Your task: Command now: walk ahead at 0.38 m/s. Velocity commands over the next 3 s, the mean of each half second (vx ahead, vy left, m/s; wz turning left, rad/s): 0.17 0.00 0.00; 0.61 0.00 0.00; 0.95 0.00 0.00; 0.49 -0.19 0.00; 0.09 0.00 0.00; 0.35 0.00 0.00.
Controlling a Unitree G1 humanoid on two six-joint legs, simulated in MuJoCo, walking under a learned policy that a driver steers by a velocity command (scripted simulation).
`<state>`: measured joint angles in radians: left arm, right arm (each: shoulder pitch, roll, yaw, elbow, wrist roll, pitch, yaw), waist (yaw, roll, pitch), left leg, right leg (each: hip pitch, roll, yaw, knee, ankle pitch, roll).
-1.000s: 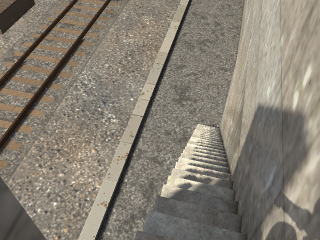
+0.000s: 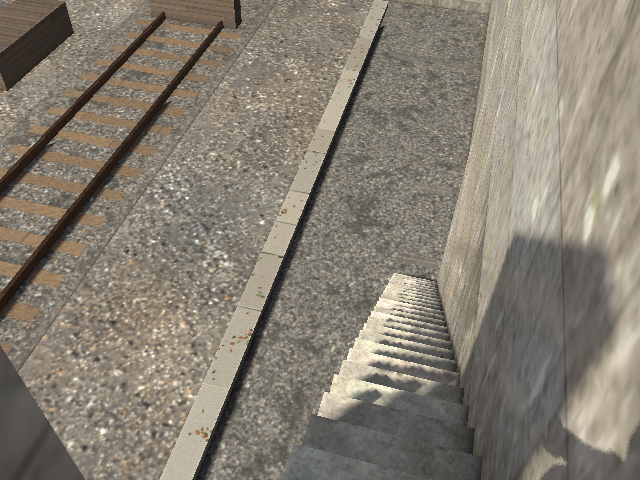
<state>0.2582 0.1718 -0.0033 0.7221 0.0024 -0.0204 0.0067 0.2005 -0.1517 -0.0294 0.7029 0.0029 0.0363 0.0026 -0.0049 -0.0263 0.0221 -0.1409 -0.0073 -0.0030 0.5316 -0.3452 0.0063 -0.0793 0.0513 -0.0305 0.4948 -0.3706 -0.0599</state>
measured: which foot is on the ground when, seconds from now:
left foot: down 0.00-1.00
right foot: down 0.00-1.00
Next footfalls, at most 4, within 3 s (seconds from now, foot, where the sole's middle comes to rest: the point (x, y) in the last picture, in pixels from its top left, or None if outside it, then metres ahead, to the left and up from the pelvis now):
2.08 right None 0.02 -0.16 -0.77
2.34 left None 0.02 0.07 -0.77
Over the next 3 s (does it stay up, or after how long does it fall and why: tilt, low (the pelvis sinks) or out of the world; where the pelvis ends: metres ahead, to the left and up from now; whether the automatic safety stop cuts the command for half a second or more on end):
stays up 0.04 -0.03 0.01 its command is cut before an obstacle after 1.7 s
